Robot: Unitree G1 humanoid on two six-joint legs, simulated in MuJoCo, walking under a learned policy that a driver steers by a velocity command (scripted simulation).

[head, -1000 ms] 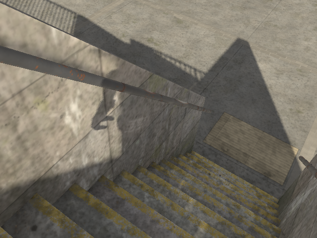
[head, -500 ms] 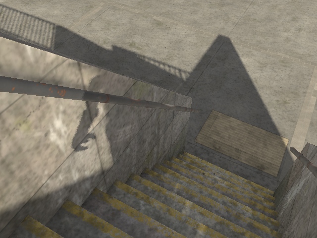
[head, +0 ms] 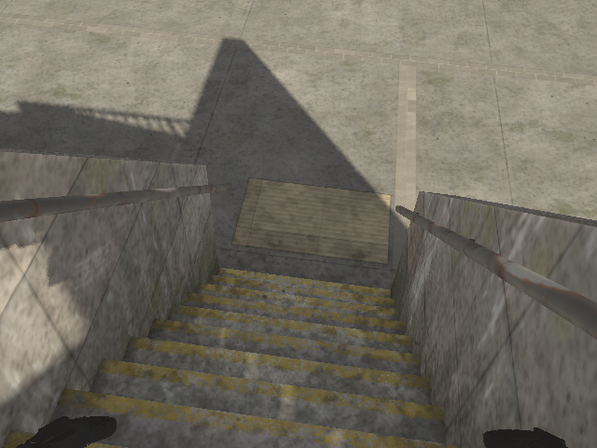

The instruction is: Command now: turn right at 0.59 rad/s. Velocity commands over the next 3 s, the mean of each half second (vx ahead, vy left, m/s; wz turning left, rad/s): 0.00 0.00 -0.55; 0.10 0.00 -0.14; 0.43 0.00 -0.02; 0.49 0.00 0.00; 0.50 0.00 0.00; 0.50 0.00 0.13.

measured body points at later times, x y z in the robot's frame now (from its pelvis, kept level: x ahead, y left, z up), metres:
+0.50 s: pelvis -0.04 -0.01 +0.03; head -0.06 -0.06 +0.47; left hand +0.02 +0.22 -0.09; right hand +0.07 -0.30 -0.09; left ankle +0.06 +0.12 -0.57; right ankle -0.06 -0.11 -0.68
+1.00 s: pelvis +0.01 +0.03 +0.05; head +0.01 +0.05 +0.50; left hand +0.19 +0.24 -0.08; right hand -0.08 -0.22 -0.08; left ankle -0.02 +0.14 -0.68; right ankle -0.05 -0.09 -0.67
